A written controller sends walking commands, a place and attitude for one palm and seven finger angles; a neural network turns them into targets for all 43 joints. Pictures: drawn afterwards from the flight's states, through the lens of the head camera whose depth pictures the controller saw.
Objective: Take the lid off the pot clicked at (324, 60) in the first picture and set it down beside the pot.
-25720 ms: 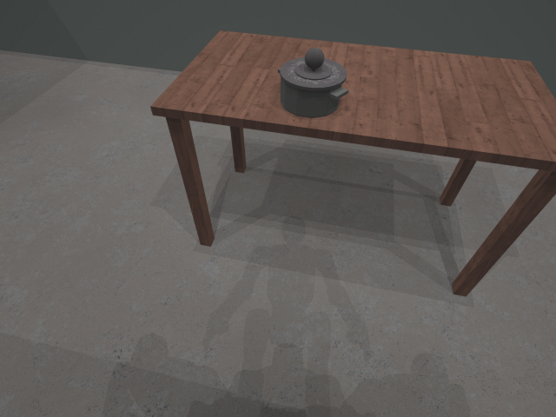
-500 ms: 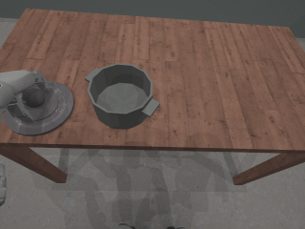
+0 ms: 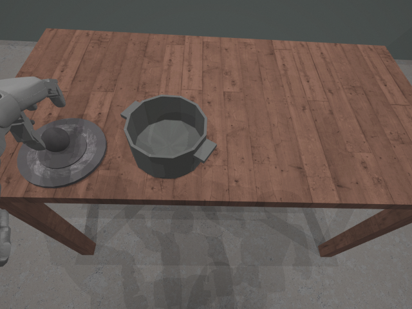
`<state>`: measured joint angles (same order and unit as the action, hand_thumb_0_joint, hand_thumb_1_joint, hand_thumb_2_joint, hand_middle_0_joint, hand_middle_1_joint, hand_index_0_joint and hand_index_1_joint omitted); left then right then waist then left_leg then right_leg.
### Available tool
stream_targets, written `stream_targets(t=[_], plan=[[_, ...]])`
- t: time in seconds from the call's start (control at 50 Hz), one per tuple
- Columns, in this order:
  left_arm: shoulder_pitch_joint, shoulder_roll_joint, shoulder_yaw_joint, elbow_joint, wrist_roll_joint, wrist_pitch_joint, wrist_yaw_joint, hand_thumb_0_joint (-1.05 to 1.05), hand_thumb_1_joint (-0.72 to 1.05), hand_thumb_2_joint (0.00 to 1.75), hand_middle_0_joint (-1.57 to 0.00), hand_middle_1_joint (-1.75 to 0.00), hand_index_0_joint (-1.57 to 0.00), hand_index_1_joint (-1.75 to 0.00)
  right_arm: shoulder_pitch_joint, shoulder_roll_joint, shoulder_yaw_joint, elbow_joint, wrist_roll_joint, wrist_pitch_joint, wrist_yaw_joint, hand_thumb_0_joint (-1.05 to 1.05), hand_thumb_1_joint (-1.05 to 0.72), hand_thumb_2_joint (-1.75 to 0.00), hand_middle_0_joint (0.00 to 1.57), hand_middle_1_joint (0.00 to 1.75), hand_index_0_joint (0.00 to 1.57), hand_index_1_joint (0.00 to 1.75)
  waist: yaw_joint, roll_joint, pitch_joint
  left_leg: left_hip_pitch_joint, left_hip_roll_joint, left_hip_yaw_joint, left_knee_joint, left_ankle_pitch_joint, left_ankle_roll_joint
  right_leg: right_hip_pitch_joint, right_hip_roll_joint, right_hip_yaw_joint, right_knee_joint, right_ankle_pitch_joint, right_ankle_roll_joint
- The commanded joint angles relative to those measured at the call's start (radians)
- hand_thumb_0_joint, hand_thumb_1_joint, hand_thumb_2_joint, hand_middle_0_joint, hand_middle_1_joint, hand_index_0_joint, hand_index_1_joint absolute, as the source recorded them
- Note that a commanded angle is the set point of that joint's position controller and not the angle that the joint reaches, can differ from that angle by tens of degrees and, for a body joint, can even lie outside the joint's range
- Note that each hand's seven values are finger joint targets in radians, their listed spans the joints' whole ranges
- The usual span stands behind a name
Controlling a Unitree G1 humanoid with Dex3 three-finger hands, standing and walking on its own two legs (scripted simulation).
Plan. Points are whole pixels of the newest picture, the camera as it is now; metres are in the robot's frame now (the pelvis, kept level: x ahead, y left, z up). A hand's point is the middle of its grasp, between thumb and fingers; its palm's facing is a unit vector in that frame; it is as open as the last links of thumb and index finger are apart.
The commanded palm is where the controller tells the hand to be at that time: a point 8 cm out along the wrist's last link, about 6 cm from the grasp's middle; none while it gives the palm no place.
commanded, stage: raise the empty hand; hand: left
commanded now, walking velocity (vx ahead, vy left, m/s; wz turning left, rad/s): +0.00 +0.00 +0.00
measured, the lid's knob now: (55, 139) +0.46 +0.32 +0.01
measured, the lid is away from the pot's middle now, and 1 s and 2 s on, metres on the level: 0.24 0.24 0.24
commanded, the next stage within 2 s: draw the hand back to the body in 0.72 s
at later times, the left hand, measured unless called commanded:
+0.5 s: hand (19, 99) +0.44 +0.31 +0.15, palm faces -0.35 -0.09 -0.93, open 10.9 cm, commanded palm +0.45 +0.31 +0.21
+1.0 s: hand (19, 97) +0.43 +0.30 +0.16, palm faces -0.35 -0.11 -0.93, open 10.9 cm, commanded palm +0.42 +0.30 +0.22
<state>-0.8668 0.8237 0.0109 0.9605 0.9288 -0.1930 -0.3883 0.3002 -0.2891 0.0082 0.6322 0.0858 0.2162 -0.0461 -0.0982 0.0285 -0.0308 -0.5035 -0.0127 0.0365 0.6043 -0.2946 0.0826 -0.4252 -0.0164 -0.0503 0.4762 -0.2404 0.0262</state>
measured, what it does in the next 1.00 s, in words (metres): stands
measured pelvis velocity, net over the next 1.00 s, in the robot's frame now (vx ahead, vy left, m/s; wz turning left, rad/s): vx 0.00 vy -0.02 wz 0.02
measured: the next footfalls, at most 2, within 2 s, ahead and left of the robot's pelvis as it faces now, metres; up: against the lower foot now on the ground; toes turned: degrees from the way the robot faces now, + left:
none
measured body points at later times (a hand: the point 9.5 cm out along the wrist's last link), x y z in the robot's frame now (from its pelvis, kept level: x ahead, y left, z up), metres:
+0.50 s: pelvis +0.00 -0.01 +0.01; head +0.07 +0.00 +0.45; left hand +0.45 +0.31 +0.20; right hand +0.08 -0.28 -0.11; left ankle +0.00 +0.06 -0.73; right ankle -0.01 -0.15 -0.73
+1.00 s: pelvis +0.00 -0.02 +0.01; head +0.07 -0.02 +0.46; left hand +0.45 +0.30 +0.21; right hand +0.08 -0.29 -0.11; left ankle +0.00 +0.06 -0.73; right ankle -0.01 -0.15 -0.73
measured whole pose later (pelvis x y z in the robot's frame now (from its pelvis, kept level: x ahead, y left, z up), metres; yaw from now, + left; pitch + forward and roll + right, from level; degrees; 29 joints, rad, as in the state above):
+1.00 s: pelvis +0.00 -0.02 +0.01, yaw +1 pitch +8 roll -2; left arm -0.86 0.85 0.02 0.79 0.85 -0.11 -0.50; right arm 0.25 -0.31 0.01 0.63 0.09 0.23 -0.01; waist -0.08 0.05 -0.01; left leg -0.38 -0.02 0.02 0.47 -0.24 0.06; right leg -0.30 -0.01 -0.06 0.37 -0.20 0.02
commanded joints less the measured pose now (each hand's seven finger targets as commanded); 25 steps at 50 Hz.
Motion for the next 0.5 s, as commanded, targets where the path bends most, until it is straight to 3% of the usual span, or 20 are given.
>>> stream_targets(t=[0.0, 0.02, 0.08, 0.1, 0.12, 0.16, 0.18, 0.22, 0.3, 0.36, 0.38, 0.4, 0.44, 0.48], plan=[[-0.432, 0.325, 0.092, -0.205, -0.021, 0.009, 0.023, 0.0, 0.1, 0.41, -0.28, -0.99, -0.28, -0.99, 0.057, -0.189, -0.059, -0.082, -0.007, -0.013, -0.01, 0.0, -0.9, -0.9, 0.2, 0.3, 0.2, 0.3, 0.007, 0.109, -0.403, 0.423, 0.004, -0.104, -0.052, 0.479, 0.001, 0.015, 0.081, -0.025, -0.046, 0.205, -0.063], [-0.438, 0.304, 0.072, -0.195, -0.027, 0.015, 0.016, 0.0, 0.1, 0.41, -0.28, -0.99, -0.28, -0.99, 0.055, -0.187, -0.06, -0.08, -0.004, -0.015, -0.008, 0.0, -0.9, -0.9, 0.2, 0.3, 0.2, 0.3, 0.001, 0.112, -0.372, 0.417, 0.008, -0.105, -0.058, 0.458, 0.001, 0.003, 0.08, -0.028, -0.052, 0.189, -0.063], [-0.481, 0.33, 0.086, -0.222, -0.032, 0.018, 0.007, 0.0, 0.1, 0.41, -0.28, -0.99, -0.28, -0.99, 0.061, -0.193, -0.063, -0.071, -0.008, -0.017, -0.01, 0.0, -0.9, -0.9, 0.2, 0.3, 0.2, 0.3, 0.001, 0.11, -0.385, 0.445, 0.009, -0.104, -0.067, 0.462, 0.006, 0.013, 0.081, -0.028, -0.064, 0.197, -0.062], [-0.491, 0.362, 0.114, -0.256, -0.031, 0.015, 0.007, 0.0, 0.1, 0.41, -0.28, -0.99, -0.28, -0.99, 0.062, -0.194, -0.062, -0.077, -0.006, -0.016, -0.012, 0.0, -0.9, -0.9, 0.2, 0.3, 0.2, 0.3, 0.007, 0.103, -0.421, 0.46, 0.006, -0.111, -0.071, 0.501, 0.006, 0.04, 0.082, -0.03, -0.064, 0.217, -0.063], [-0.476, 0.337, 0.094, -0.242, -0.032, 0.018, 0.005, 0.0, 0.1, 0.41, -0.28, -0.99, -0.28, -0.99, 0.055, -0.189, -0.062, -0.077, -0.007, -0.019, -0.011, 0.0, -0.9, -0.9, 0.2, 0.3, 0.2, 0.3, 0.003, 0.112, -0.412, 0.465, 0.007, -0.104, -0.068, 0.518, 0.008, 0.04, 0.082, -0.025, -0.066, 0.228, -0.062], [-0.479, 0.344, 0.105, -0.288, -0.032, 0.014, 0.003, 0.0, 0.1, 0.41, -0.28, -0.99, -0.28, -0.99, 0.044, -0.189, -0.063, -0.085, -0.009, -0.019, -0.007, 0.0, -0.9, -0.9, 0.2, 0.3, 0.2, 0.3, 0.012, 0.144, -0.438, 0.498, 0.008, -0.115, -0.071, 0.604, 0.0, 0.047, 0.08, -0.027, -0.07, 0.255, -0.064], [-0.444, 0.309, 0.078, -0.235, -0.032, 0.022, 0.0, 0.0, 0.1, 0.41, -0.28, -0.99, -0.28, -0.99, 0.047, -0.185, -0.062, -0.073, -0.01, -0.021, -0.003, 0.0, -0.9, -0.9, 0.2, 0.3, 0.2, 0.3, 0.004, 0.148, -0.388, 0.485, 0.01, -0.113, -0.068, 0.589, -0.001, 0.023, 0.083, -0.028, -0.071, 0.237, -0.062], [-0.419, 0.303, 0.073, -0.188, -0.039, 0.036, -0.01, 0.0, 0.1, 0.41, -0.28, -0.99, -0.28, -0.99, 0.047, -0.188, -0.058, -0.07, -0.005, -0.019, 0.003, 0.0, -0.9, -0.9, 0.2, 0.3, 0.2, 0.3, 0.005, 0.107, -0.335, 0.437, 0.01, -0.105, -0.082, 0.53, -0.001, 0.029, 0.082, -0.031, -0.079, 0.222, -0.06], [-0.467, 0.347, 0.098, -0.299, -0.035, 0.05, -0.018, 0.0, 0.1, 0.41, -0.28, -0.99, -0.28, -0.99, 0.029, -0.19, -0.06, -0.09, -0.006, -0.013, 0.012, 0.0, -0.9, -0.9, 0.2, 0.3, 0.2, 0.3, 0.016, 0.131, -0.407, 0.479, 0.003, -0.11, -0.09, 0.569, 0.0, 0.083, 0.08, -0.027, -0.087, 0.257, -0.062], [-0.494, 0.335, 0.093, -0.407, -0.043, 0.053, -0.027, 0.0, 0.1, 0.41, -0.28, -0.99, -0.28, -0.99, 0.008, -0.188, -0.064, -0.105, -0.01, -0.016, 0.014, 0.0, -0.9, -0.9, 0.2, 0.3, 0.2, 0.3, 0.017, 0.164, -0.454, 0.55, 0.008, -0.129, -0.092, 0.679, -0.004, 0.079, 0.08, -0.028, -0.1, 0.279, -0.061], [-0.458, 0.297, 0.066, -0.341, -0.048, 0.065, -0.032, 0.0, 0.1, 0.41, -0.28, -0.99, -0.28, -0.99, 0.011, -0.183, -0.063, -0.09, -0.01, -0.018, 0.016, 0.0, -0.9, -0.9, 0.2, 0.3, 0.2, 0.3, 0.003, 0.139, -0.392, 0.526, 0.009, -0.125, -0.087, 0.639, 0.001, 0.051, 0.084, -0.028, -0.102, 0.257, -0.056], [-0.472, 0.344, 0.11, -0.343, -0.059, 0.068, -0.034, 0.0, 0.1, 0.41, -0.28, -0.99, -0.28, -0.99, 0.023, -0.189, -0.063, -0.083, -0.009, -0.016, 0.016, 0.0, -0.9, -0.9, 0.2, 0.3, 0.2, 0.3, 0.012, 0.1, -0.407, 0.515, 0.007, -0.121, -0.1, 0.614, 0.003, 0.086, 0.083, -0.029, -0.109, 0.267, -0.054], [-0.447, 0.33, 0.095, -0.268, -0.062, 0.082, -0.042, 0.0, 0.1, 0.41, -0.28, -0.99, -0.28, -0.99, 0.015, -0.187, -0.055, -0.088, -0.003, -0.017, 0.015, 0.0, -0.9, -0.9, 0.2, 0.3, 0.2, 0.3, 0.013, 0.065, -0.363, 0.455, -0.005, -0.109, -0.113, 0.54, 0.005, 0.104, 0.08, -0.031, -0.11, 0.261, -0.056], [-0.473, 0.305, 0.06, -0.268, -0.056, 0.096, -0.049, 0.0, 0.1, 0.41, -0.28, -0.99, -0.28, -0.99, 0.007, -0.191, -0.057, -0.082, -0.001, -0.017, 0.021, 0.0, -0.9, -0.9, 0.2, 0.3, 0.2, 0.3, 0.01, 0.074, -0.343, 0.447, -0.001, -0.103, -0.12, 0.526, 0.002, 0.105, 0.078, -0.03, -0.111, 0.259, -0.057]])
